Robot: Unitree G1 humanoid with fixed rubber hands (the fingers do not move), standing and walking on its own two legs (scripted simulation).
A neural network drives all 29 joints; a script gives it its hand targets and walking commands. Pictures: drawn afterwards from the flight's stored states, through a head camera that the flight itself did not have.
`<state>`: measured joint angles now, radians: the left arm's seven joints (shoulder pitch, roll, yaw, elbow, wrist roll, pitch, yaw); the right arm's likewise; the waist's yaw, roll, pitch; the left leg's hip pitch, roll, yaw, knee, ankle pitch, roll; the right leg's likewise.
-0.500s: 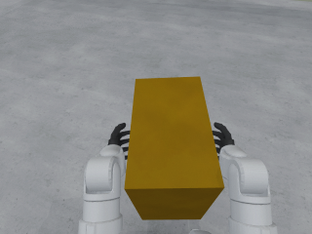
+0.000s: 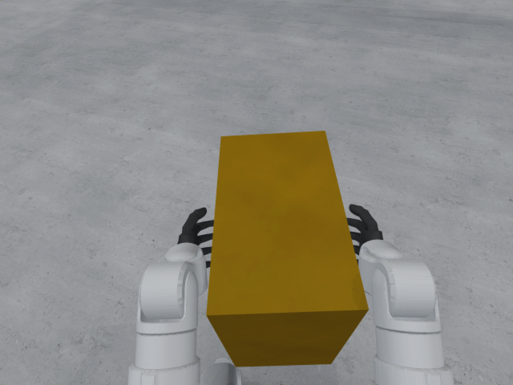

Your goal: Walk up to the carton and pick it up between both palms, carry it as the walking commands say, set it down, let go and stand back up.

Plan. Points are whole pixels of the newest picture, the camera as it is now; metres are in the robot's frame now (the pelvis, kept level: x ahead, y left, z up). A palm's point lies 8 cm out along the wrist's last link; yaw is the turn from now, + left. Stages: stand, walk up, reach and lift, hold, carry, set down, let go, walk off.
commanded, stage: carry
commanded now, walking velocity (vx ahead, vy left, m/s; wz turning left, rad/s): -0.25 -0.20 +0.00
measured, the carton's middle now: (278, 254) +0.32 +0.00 +0.01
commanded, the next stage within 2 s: none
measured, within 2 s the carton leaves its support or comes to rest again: neither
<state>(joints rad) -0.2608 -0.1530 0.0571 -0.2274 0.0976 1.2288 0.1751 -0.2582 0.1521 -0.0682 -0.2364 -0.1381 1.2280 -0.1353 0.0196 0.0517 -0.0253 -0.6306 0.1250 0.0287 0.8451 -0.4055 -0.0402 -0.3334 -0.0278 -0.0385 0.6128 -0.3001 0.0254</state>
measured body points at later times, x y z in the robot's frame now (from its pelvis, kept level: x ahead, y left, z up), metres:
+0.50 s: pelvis -0.18 -0.08 +0.01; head -0.18 -0.06 +0.46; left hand +0.10 +0.08 +0.09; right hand +0.12 -0.19 +0.09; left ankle -0.11 +0.04 -0.72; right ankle -0.19 -0.23 -0.70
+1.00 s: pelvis -0.29 -0.12 +0.00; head -0.31 -0.12 +0.45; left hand +0.00 +0.02 +0.09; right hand +0.00 -0.25 +0.09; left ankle -0.22 +0.01 -0.72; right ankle -0.20 -0.24 -0.72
